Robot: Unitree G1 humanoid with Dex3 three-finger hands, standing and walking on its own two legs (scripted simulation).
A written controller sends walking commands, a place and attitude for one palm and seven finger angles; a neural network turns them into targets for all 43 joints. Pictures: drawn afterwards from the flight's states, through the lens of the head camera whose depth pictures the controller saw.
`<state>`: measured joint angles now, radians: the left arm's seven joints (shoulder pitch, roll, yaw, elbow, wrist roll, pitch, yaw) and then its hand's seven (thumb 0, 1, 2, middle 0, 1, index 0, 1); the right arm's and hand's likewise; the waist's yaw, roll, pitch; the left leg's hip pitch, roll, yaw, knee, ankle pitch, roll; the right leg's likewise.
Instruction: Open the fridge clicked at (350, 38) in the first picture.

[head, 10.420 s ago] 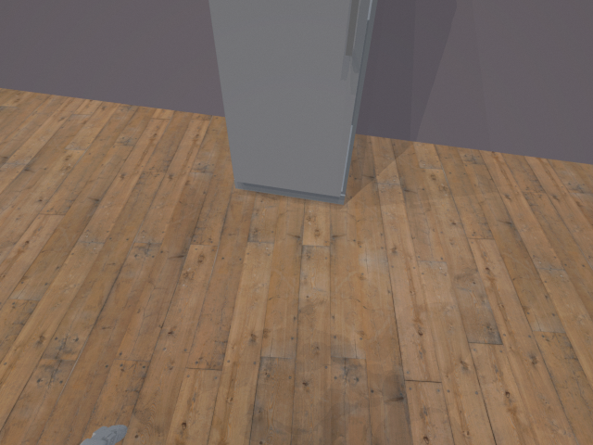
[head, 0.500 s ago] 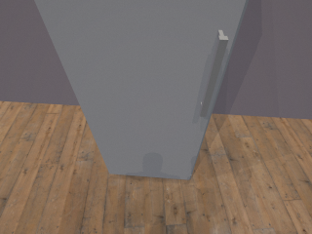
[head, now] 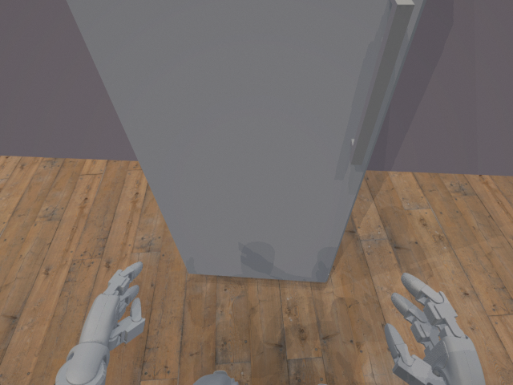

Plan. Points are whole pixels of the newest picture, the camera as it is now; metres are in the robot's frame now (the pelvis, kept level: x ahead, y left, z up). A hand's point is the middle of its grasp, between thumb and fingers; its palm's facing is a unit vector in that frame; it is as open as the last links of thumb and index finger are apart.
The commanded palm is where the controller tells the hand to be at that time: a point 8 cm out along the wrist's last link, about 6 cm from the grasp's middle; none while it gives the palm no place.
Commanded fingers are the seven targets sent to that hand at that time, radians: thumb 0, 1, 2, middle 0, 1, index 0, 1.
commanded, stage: raise the hand to about handle height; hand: right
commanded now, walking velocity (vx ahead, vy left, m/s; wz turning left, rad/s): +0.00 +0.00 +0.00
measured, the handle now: (372, 91) +0.53 -0.16 +0.19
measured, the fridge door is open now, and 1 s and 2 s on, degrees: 0 0 0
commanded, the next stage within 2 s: move the hooked fingers beside the handle in 1.68 s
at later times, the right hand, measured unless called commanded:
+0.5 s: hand (484, 306) +0.21 -0.24 +0.12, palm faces +0.18 +0.98 -0.09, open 11.6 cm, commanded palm +0.17 -0.28 +0.12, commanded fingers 0.00 0.20 -0.43 0.28 1.00 0.28 1.00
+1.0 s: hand out of the picture +0.25 -0.30 +0.17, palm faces +0.14 +0.99 -0.07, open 13.9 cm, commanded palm +0.22 -0.34 +0.19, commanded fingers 0.00 0.50 -0.30 0.30 1.20 0.30 1.20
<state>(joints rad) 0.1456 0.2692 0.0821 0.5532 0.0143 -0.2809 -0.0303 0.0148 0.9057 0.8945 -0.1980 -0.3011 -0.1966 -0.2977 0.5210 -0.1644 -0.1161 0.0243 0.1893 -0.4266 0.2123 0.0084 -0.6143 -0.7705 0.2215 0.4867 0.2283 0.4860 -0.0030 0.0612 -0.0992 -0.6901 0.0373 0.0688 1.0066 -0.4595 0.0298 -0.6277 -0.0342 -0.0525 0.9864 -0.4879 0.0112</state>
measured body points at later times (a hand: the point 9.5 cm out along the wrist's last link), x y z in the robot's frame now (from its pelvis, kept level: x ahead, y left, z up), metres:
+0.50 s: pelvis +0.00 +0.00 +0.02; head +0.03 +0.01 +0.47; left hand +0.15 +0.26 -0.06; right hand +0.20 -0.29 +0.12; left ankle +0.03 +0.10 -0.68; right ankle +0.00 -0.13 -0.68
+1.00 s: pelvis +0.01 -0.03 +0.05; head +0.00 -0.02 +0.50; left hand +0.22 +0.18 -0.01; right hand +0.24 -0.35 +0.18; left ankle +0.03 +0.10 -0.68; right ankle +0.00 -0.13 -0.68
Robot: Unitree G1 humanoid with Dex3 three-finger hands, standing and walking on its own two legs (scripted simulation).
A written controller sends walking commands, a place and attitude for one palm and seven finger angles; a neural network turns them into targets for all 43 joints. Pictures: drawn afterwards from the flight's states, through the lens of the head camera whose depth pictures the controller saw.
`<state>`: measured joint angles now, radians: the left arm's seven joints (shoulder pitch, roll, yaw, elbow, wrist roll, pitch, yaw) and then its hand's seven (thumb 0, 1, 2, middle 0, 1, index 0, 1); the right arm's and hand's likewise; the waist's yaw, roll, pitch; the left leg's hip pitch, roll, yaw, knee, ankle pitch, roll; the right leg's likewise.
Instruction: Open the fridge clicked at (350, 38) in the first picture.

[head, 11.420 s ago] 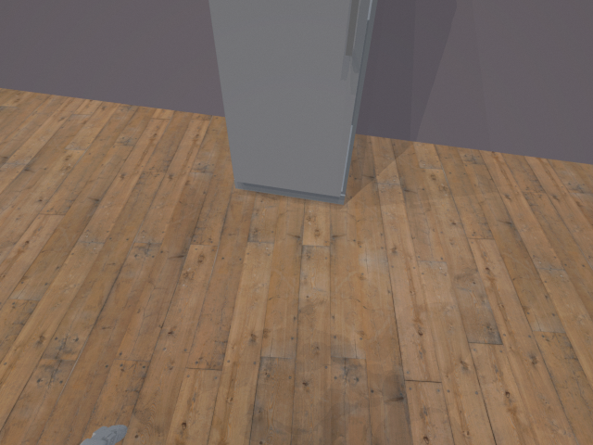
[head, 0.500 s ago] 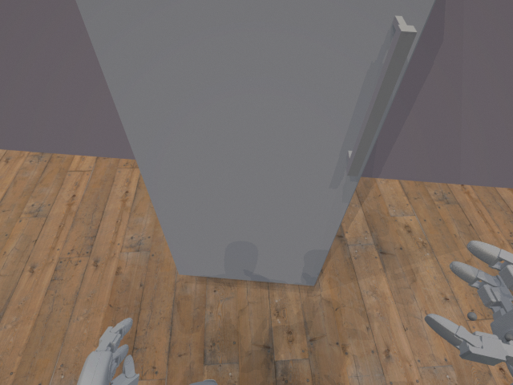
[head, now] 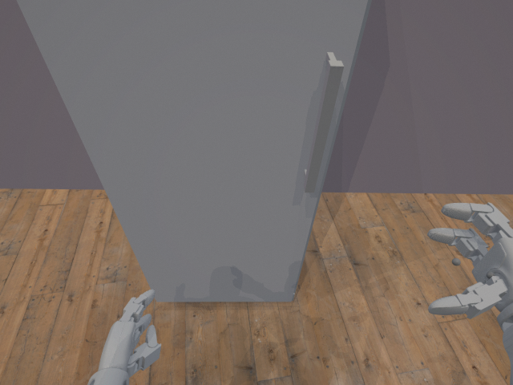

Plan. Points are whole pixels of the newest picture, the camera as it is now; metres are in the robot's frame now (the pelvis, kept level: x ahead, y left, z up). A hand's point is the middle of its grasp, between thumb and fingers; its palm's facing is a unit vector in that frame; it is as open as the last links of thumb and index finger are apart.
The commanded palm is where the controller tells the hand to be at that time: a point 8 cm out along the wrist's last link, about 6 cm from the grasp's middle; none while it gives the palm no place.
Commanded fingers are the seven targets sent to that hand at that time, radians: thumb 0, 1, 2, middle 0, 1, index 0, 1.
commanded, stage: raise the hand to about handle height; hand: right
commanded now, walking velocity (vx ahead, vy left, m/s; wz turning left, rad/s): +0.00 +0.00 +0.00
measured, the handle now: (318, 130) +0.53 -0.12 +0.14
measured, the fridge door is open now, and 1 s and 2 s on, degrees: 0 0 0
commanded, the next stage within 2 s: move the hooked fingers beside the handle in 0.68 s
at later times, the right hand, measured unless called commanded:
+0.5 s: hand (453, 231) +0.28 -0.25 +0.16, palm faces +0.11 +0.99 -0.04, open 14.0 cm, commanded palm +0.25 -0.30 +0.17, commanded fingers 0.00 0.50 -0.30 0.30 1.20 0.30 1.20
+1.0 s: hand (434, 224) +0.29 -0.23 +0.15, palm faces +0.11 +0.99 -0.04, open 14.0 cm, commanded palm +0.26 -0.28 +0.16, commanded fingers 0.00 0.50 -0.30 0.30 1.20 0.30 1.20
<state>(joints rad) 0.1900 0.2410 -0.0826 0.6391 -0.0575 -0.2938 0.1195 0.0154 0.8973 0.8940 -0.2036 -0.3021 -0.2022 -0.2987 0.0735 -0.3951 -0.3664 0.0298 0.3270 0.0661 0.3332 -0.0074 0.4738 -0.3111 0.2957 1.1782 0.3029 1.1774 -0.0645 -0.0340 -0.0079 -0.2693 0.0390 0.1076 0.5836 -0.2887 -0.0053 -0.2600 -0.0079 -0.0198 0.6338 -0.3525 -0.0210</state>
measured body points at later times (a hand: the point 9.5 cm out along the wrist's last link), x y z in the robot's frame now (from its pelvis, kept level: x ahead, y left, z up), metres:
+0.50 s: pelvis +0.00 +0.01 +0.01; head -0.02 +0.02 +0.46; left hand +0.17 +0.26 -0.06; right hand +0.27 -0.31 +0.16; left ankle +0.01 +0.12 -0.73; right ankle -0.01 -0.10 -0.73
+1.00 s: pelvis -0.01 +0.03 +0.01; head -0.03 +0.04 +0.46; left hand +0.17 +0.27 -0.07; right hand +0.28 -0.29 +0.16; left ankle +0.01 +0.12 -0.73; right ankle -0.01 -0.10 -0.73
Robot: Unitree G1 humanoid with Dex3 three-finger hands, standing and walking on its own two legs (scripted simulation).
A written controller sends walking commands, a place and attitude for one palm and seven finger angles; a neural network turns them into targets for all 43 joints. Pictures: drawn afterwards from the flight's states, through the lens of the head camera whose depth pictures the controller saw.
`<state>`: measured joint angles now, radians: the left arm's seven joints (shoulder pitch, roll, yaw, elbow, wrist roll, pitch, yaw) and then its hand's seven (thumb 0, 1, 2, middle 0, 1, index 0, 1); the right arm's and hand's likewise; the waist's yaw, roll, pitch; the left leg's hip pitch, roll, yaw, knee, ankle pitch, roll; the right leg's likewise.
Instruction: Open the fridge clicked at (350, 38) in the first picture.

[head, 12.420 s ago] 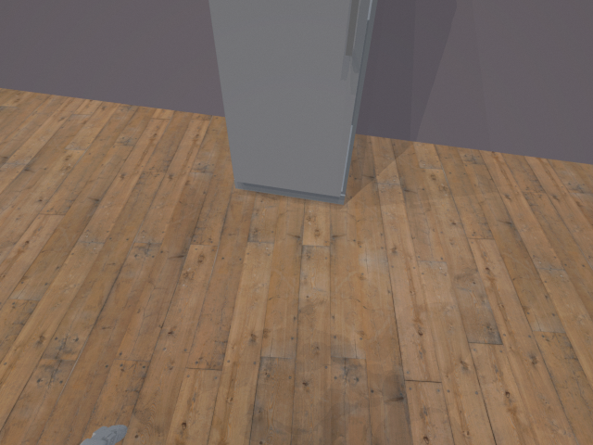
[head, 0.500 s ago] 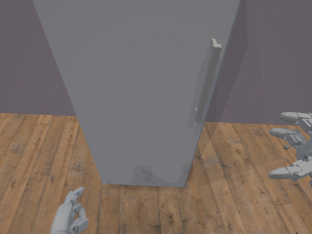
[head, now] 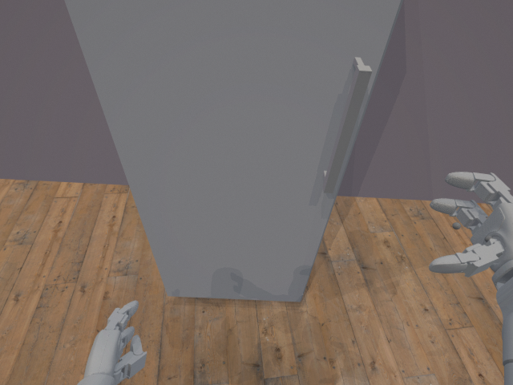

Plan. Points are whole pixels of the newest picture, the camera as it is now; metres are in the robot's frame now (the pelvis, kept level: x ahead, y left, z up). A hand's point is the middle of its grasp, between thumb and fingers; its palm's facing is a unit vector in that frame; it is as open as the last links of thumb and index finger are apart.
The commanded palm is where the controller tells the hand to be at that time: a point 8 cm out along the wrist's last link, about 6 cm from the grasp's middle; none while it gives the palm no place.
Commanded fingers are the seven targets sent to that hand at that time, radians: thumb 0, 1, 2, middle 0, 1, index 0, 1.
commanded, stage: move the hooked fingers beside the handle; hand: right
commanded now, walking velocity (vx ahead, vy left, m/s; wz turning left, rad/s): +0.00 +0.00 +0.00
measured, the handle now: (341, 133) +0.54 -0.15 +0.13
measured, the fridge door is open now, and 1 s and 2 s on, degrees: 0 0 0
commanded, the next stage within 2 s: none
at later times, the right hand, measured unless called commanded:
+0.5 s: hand (433, 197) +0.36 -0.25 +0.15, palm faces +0.09 +1.00 +0.00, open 14.0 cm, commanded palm +0.34 -0.30 +0.15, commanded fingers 0.00 0.50 -0.30 0.30 1.20 0.30 1.20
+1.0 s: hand (408, 175) +0.41 -0.24 +0.14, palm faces +0.09 +1.00 -0.01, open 14.0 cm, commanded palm +0.39 -0.28 +0.15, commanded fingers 0.00 0.50 -0.30 0.30 1.20 0.30 1.20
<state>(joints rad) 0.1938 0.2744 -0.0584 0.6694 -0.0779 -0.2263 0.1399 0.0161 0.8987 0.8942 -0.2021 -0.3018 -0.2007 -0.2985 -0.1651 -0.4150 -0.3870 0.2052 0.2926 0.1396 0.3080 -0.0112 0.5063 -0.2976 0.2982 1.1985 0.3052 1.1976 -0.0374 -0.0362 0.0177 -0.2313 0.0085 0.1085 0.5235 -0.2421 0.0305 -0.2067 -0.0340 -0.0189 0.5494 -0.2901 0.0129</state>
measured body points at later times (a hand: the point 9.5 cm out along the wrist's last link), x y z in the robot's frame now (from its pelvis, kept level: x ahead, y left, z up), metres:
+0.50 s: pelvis +0.02 -0.01 +0.00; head +0.01 -0.01 +0.45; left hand +0.17 +0.24 -0.08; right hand +0.35 -0.31 +0.15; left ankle +0.03 +0.10 -0.73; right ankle +0.01 -0.13 -0.73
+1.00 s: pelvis +0.02 -0.02 +0.00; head +0.03 -0.02 +0.45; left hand +0.14 +0.24 -0.10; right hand +0.40 -0.29 +0.14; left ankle +0.03 +0.10 -0.73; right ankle +0.01 -0.13 -0.73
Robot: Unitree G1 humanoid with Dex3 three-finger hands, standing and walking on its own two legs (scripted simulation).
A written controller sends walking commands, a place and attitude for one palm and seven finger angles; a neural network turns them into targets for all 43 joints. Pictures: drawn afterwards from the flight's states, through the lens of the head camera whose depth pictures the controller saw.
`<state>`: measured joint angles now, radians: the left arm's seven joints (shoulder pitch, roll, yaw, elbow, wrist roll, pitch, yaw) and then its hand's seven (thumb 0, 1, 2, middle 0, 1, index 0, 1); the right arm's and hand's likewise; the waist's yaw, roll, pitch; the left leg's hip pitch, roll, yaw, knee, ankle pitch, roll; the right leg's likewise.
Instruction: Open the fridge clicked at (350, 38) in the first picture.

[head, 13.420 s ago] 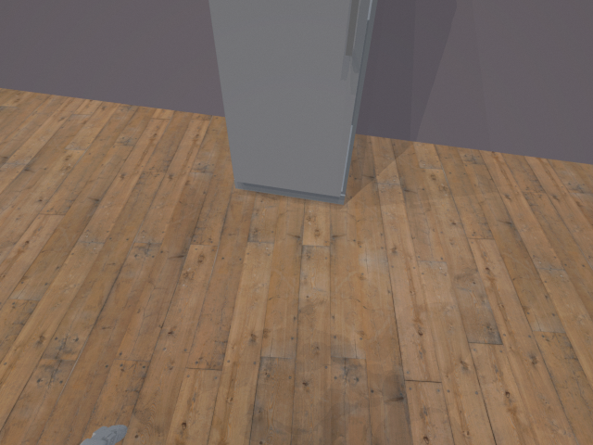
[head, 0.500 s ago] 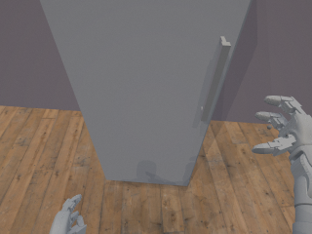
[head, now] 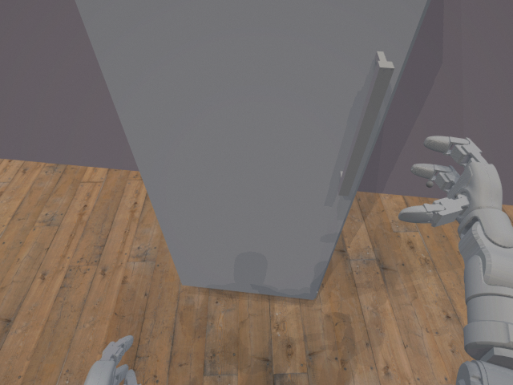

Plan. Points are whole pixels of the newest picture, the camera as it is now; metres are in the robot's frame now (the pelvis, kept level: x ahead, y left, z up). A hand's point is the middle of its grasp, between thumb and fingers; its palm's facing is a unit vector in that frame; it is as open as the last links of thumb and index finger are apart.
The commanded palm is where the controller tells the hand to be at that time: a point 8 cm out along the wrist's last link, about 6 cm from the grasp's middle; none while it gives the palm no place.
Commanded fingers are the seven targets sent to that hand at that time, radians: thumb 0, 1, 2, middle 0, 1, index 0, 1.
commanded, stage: move the hooked fingers beside the handle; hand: right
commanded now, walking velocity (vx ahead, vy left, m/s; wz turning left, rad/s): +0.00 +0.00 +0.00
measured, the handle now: (359, 133) +0.52 -0.14 +0.13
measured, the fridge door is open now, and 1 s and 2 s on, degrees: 0 0 0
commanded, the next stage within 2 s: feel for the door with the fingertips in 1.18 s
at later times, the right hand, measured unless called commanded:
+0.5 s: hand (402, 154) +0.45 -0.20 +0.15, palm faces +0.10 +0.99 -0.02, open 14.0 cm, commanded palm +0.42 -0.25 +0.14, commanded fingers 0.00 0.50 -0.30 0.30 1.20 0.30 1.20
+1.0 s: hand (407, 160) +0.45 -0.21 +0.13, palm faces +0.09 +1.00 +0.00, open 14.0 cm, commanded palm +0.42 -0.25 +0.14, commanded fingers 0.00 0.50 -0.30 0.30 1.20 0.30 1.20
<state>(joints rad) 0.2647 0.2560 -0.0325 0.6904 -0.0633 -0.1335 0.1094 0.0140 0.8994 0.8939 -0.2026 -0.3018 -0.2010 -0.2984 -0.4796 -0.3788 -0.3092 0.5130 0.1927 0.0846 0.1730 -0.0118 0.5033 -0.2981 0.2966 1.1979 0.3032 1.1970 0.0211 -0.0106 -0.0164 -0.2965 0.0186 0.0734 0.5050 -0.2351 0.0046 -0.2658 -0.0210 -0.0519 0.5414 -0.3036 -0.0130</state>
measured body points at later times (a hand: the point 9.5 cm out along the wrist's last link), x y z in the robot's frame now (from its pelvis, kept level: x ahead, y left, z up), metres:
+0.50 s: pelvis -0.01 +0.01 +0.00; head +0.03 +0.01 +0.44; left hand +0.06 +0.28 -0.12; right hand +0.44 -0.25 +0.15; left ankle +0.02 +0.12 -0.74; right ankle -0.01 -0.11 -0.73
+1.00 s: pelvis +0.00 +0.00 -0.01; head +0.03 +0.00 +0.44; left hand +0.07 +0.27 -0.11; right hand +0.44 -0.26 +0.14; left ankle +0.02 +0.12 -0.73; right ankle -0.01 -0.11 -0.74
